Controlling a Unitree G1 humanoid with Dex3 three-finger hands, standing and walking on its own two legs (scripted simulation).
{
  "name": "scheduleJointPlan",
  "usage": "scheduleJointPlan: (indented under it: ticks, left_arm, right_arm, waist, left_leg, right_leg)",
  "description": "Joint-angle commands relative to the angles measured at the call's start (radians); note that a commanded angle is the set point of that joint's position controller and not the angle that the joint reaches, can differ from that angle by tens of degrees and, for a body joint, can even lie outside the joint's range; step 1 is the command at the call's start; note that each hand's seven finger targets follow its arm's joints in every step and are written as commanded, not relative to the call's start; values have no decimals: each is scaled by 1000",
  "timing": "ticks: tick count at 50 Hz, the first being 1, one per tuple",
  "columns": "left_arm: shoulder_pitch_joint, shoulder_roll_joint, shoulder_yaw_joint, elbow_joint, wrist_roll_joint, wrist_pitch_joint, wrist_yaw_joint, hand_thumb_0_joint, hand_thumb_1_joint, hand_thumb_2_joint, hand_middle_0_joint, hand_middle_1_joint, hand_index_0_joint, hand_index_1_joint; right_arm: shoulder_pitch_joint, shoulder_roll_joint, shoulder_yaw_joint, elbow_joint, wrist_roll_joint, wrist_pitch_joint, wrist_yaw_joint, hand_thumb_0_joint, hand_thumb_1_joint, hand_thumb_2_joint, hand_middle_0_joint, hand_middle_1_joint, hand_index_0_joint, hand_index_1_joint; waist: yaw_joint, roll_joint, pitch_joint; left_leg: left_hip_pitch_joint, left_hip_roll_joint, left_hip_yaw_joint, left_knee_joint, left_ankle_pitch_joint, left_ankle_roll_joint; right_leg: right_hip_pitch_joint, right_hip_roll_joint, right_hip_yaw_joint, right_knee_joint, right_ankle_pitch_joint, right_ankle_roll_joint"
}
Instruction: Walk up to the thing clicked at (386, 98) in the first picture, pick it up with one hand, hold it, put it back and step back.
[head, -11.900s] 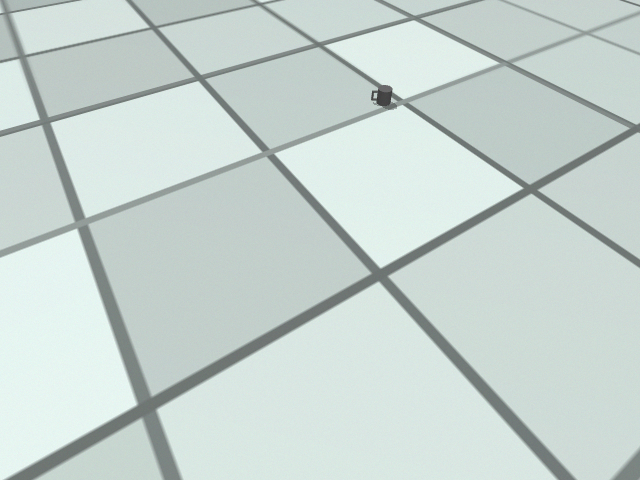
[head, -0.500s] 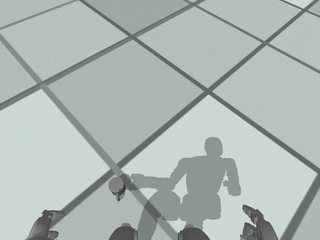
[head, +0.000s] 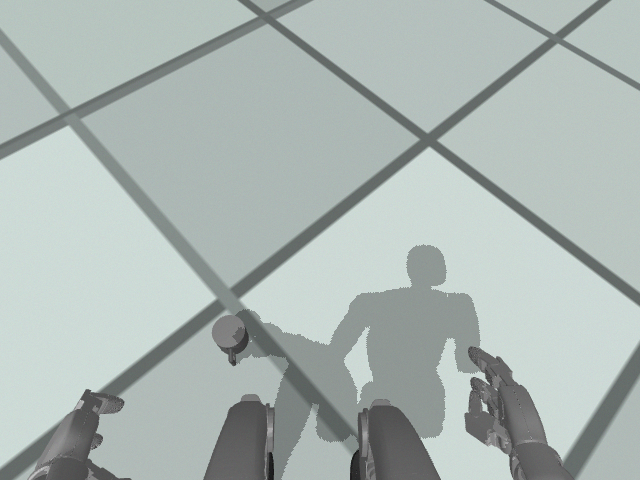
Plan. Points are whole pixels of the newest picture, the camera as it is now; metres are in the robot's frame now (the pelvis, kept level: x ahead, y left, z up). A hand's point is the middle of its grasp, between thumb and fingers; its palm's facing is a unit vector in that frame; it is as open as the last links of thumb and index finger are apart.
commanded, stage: rise first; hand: left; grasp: from above
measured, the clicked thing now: (231, 341) +0.41 +0.21 -0.60
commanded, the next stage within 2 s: approach in 1.76 s
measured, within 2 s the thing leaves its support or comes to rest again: neither
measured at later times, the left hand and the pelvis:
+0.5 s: hand (166, 374) +0.29 +0.28 -0.33, palm faces -0.45 -0.33 -0.83, open 14.0 cm; pelvis -0.06 -0.01 -0.19, yaw -2 degrees
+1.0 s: hand (181, 351) +0.35 +0.28 -0.42, palm faces -0.45 -0.08 -0.89, open 14.2 cm; pelvis -0.07 +0.00 -0.27, yaw -5 degrees
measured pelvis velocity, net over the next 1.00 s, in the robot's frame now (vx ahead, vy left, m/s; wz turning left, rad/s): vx -0.07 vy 0.00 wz -0.09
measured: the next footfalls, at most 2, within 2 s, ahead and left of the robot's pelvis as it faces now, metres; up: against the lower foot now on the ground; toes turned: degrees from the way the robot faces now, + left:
none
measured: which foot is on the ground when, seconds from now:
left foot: down 0.00-1.00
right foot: down 0.00-1.00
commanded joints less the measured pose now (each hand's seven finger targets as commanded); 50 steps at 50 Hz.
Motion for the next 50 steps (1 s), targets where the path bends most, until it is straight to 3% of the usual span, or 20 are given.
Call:
scheduleJointPlan:
  ticks: [1,3,5,7,10,12,13,16,18,21,23,24,28,31,43,50]
  left_arm:
    - [-180,201,58,-49,98,-107,30,0,-478,941,-32,-1106,-49,-1087]
    - [-237,203,39,-21,143,-149,44,0,-514,966,-42,-1103,-51,-1094]
    - [-277,258,68,-4,186,-182,66,0,-509,960,-49,-1107,-63,-1093]
    - [-330,275,65,59,239,-210,89,0,-515,972,-50,-1101,-61,-1091]
    - [-390,313,80,135,301,-245,119,0,-527,974,-59,-1101,-68,-1092]
    - [-488,322,63,150,339,-266,135,0,-549,1011,-59,-1077,-56,-1081]
    - [-511,349,75,175,365,-273,145,0,-548,1016,-54,-1076,-50,-1081]
    - [-627,378,74,209,414,-290,173,0,-546,1018,-65,-1063,-61,-1069]
    - [-677,430,96,262,444,-297,186,0,-524,1016,-58,-1059,-55,-1063]
    - [-748,458,94,307,485,-314,193,0,-544,1034,-56,-1060,-49,-1069]
    - [-824,461,82,326,503,-328,196,0,-545,1033,-49,-1070,-46,-1075]
    - [-865,491,81,335,518,-335,198,0,-550,1035,-53,-1064,-49,-1070]
    - [-923,518,89,408,571,-356,216,0,-545,1028,-50,-1062,-51,-1061]
    - [-978,522,67,471,612,-374,227,0,-548,1025,-53,-1052,-56,-1050]
    - [-1161,566,46,582,770,-410,324,0,-555,1029,-65,-979,-58,-985]
    - [-1209,582,43,646,821,-412,369,0,-540,1008,-78,-969,-73,-972]
  right_arm:
    - [-3,-162,-82,-80,2,-62,-8,0,-837,-884,200,300,200,300]
    - [-2,-169,-84,-63,4,-71,-3,0,-854,-889,200,300,200,300]
    - [-10,-184,-92,-43,4,-78,-1,0,-868,-893,200,300,200,300]
    - [-8,-192,-91,-16,5,-76,3,0,-868,-894,200,300,200,300]
    - [0,-200,-95,18,3,-67,12,0,-882,-898,200,300,200,300]
    - [7,-204,-102,34,-2,-63,18,0,-876,-897,200,300,200,300]
    - [16,-210,-105,49,-2,-58,18,0,-868,-895,200,300,200,300]
    - [36,-209,-109,69,-11,-42,25,0,-874,-897,200,300,200,300]
    - [41,-213,-111,82,-15,-32,28,0,-855,-892,200,300,200,300]
    - [57,-213,-118,96,-21,-11,33,0,-860,-894,200,300,200,300]
    - [68,-211,-118,111,-27,-1,34,0,-863,-895,199,300,200,300]
    - [71,-213,-117,115,-28,4,34,0,-869,-897,199,300,200,300]
    - [89,-214,-109,136,-36,29,37,0,-876,-898,199,300,200,300]
    - [92,-217,-102,144,-43,48,44,0,-888,-900,199,300,200,300]
    - [113,-238,-88,182,-78,108,71,0,-899,-903,200,300,200,300]
    - [123,-236,-79,200,-100,115,82,0,-902,-902,200,300,200,300]
  waist:
    - [-24,68,-269]
    - [-28,69,-313]
    - [-5,98,-364]
    - [-8,90,-409]
    - [10,83,-484]
    - [4,97,-520]
    - [6,91,-539]
    - [-4,44,-599]
    - [10,45,-620]
    - [10,28,-652]
    - [-7,31,-658]
    - [-10,36,-661]
    - [-20,49,-620]
    - [-40,71,-567]
    - [-72,192,-546]
    - [-96,187,-557]
  left_leg:
    - [109,-17,0,-71,110,17]
    - [60,-17,-9,-28,89,15]
    - [33,-17,-10,16,90,10]
    - [-10,-18,-14,77,130,9]
    - [-76,-23,-4,182,193,17]
    - [-119,-24,2,232,169,16]
    - [-135,-23,1,257,175,17]
    - [-236,-29,26,347,157,30]
    - [-272,-30,29,378,130,30]
    - [-325,-30,34,419,93,35]
    - [-357,-30,38,454,66,39]
    - [-378,-30,39,467,46,40]
    - [-430,-32,32,502,9,42]
    - [-464,-31,23,522,-30,41]
    - [-449,-25,-20,575,-45,27]
    - [-497,-28,-5,639,-19,34]
  right_leg:
    - [-56,24,7,-30,126,-43]
    - [-109,24,7,29,115,-44]
    - [-174,24,8,88,110,-48]
    - [-232,27,2,154,135,-50]
    - [-300,30,0,232,176,-51]
    - [-341,30,-2,269,160,-51]
    - [-355,31,-5,292,164,-51]
    - [-355,36,-2,319,170,-44]
    - [-374,35,-7,351,140,-44]
    - [-387,38,-15,375,97,-43]
    - [-411,40,-16,393,75,-41]
    - [-421,42,-17,401,52,-41]
    - [-492,45,-34,443,12,-45]
    - [-561,46,-51,480,-22,-49]
    - [-757,45,-96,613,-15,-59]
    - [-764,46,-96,637,11,-54]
